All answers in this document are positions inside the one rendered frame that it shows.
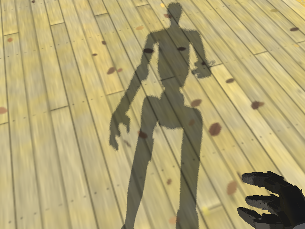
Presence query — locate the robot right hand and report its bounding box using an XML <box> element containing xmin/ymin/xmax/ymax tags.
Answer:
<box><xmin>237</xmin><ymin>171</ymin><xmax>305</xmax><ymax>229</ymax></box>

